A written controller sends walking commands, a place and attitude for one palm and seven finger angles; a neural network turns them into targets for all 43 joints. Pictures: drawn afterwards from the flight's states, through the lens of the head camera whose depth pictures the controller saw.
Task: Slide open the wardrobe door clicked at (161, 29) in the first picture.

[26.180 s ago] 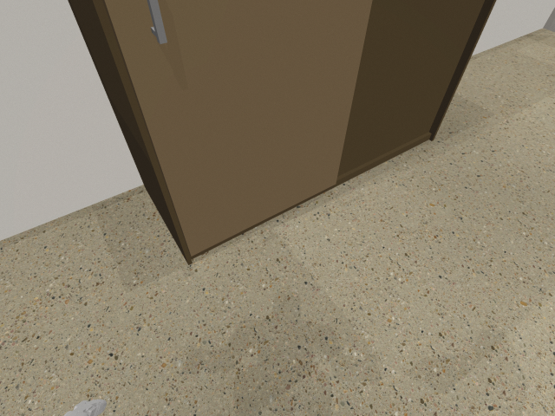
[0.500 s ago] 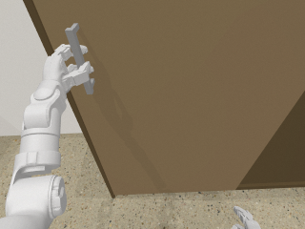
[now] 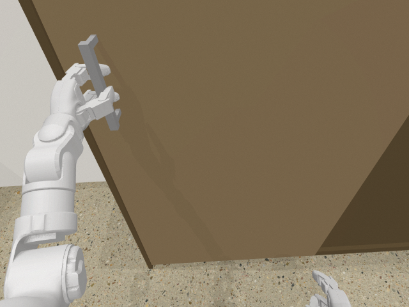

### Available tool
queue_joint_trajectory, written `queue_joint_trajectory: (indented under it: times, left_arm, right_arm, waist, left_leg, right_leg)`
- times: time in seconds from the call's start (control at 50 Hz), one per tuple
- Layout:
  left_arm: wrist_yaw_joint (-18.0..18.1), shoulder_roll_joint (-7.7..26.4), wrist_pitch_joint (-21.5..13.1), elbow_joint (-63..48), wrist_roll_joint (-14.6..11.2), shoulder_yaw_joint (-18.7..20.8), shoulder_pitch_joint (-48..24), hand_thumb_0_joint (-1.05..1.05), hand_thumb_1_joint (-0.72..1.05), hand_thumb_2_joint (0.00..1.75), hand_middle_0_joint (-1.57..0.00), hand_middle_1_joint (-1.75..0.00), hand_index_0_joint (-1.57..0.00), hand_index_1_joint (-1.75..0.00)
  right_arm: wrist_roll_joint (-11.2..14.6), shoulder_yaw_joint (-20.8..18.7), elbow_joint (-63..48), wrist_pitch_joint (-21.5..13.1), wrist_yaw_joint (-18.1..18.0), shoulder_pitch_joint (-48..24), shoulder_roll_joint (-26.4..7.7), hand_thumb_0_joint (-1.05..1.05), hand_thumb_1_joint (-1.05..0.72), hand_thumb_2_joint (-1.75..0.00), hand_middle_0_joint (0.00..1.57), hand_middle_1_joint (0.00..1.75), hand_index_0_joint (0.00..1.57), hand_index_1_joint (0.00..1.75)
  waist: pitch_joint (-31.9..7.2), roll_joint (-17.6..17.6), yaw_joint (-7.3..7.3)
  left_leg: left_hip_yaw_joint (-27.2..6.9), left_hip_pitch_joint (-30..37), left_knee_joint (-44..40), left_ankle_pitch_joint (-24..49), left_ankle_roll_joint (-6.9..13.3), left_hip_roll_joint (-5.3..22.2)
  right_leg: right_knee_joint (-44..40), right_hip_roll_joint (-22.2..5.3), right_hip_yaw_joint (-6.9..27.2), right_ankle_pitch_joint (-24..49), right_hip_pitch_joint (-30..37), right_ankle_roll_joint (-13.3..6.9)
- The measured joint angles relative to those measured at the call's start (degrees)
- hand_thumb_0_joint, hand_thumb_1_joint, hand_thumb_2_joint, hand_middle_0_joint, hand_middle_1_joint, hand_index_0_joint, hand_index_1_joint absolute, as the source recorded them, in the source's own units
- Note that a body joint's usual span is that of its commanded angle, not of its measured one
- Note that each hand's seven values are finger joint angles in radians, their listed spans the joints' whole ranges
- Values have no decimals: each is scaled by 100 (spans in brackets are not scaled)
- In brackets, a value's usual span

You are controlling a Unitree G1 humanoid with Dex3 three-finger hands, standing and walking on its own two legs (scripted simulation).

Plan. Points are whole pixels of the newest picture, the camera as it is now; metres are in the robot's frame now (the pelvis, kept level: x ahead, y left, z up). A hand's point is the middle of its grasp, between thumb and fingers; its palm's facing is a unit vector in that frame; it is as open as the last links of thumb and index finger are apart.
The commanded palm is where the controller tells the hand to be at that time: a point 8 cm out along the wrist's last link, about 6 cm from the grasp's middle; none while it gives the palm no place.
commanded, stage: grip the handle and tug to test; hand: left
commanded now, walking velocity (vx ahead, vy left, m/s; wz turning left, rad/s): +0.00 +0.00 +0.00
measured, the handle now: (104, 85) +0.46 +0.22 +0.24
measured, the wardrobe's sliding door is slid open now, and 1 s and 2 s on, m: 0.00 0.00 0.02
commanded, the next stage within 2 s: tug the door sideways, standing still in 0.20 s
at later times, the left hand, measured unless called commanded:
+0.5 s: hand (106, 102) +0.40 +0.20 +0.24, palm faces +0.13 -0.99 -0.01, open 6.3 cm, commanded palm +0.37 +0.22 +0.24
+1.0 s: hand (115, 100) +0.41 +0.18 +0.24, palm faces +0.20 -0.98 -0.03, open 5.6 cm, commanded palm +0.38 +0.18 +0.24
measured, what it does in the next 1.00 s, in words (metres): stands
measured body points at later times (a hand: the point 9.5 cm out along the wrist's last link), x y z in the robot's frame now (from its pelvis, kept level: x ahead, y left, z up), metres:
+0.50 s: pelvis +0.03 +0.00 +0.00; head +0.02 -0.01 +0.45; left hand +0.39 +0.25 +0.24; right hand +0.22 -0.23 -0.09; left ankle +0.01 +0.14 -0.74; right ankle -0.07 -0.11 -0.74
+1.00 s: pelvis +0.00 +0.01 +0.00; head +0.00 +0.00 +0.45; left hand +0.39 +0.23 +0.24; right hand +0.20 -0.19 -0.10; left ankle +0.01 +0.14 -0.74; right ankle -0.07 -0.11 -0.74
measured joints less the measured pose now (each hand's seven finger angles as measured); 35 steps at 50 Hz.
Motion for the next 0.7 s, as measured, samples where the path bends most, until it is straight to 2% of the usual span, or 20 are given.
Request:
queue_joint_trajectory:
  times: [0.22,0.36,0.42,0.48,0.56,0.7]
  left_arm:
    - [-54,-13,263,-950,-109,194,640,0,73,77,-27,-135,-21,-131]
    - [-29,-135,481,-1570,-143,189,965,0,74,78,-26,-134,-19,-129]
    - [-143,-165,550,-1473,-176,46,770,0,71,80,-28,-135,-22,-130]
    - [-78,-260,618,-1358,-119,-130,534,0,69,81,-31,-136,-25,-133]
    - [75,-448,645,-1233,-49,-377,316,1,73,84,-35,-137,-31,-135]
    - [492,-743,582,-952,173,-546,-2,1,79,87,-35,-139,-32,-138]
  right_arm:
    - [6,15,-134,63,57,-97,14,1,-90,-90,20,29,20,30]
    - [-1,12,-167,42,84,-181,10,1,-90,-90,20,29,20,30]
    - [-13,11,-74,15,32,-196,6,1,-90,-90,20,29,20,30]
    - [-23,3,20,-12,12,-252,-7,1,-90,-90,20,29,20,30]
    - [-46,-10,70,-29,13,-341,11,1,-90,-90,20,29,20,30]
    - [-94,35,116,-66,38,-403,145,1,-90,-90,20,29,20,30]
  waist:
    - [-70,11,-28]
    - [-114,43,28]
    - [-115,-19,143]
    - [-87,-30,250]
    - [-69,30,295]
    - [-11,20,356]
  left_leg:
    - [120,88,-63,-90,5,10]
    - [122,155,-96,-169,20,21]
    - [49,137,-60,-207,18,-16]
    - [-38,100,-6,-224,23,-43]
    - [-138,70,8,-205,37,-75]
    - [-237,48,34,-166,51,-149]
  right_leg:
    - [-28,-9,108,-29,22,10]
    - [-9,-4,70,12,53,12]
    - [-17,-32,-11,-41,94,18]
    - [-7,-44,-93,-57,112,11]
    - [36,-58,-174,-21,104,15]
    - [84,-102,-218,-56,121,22]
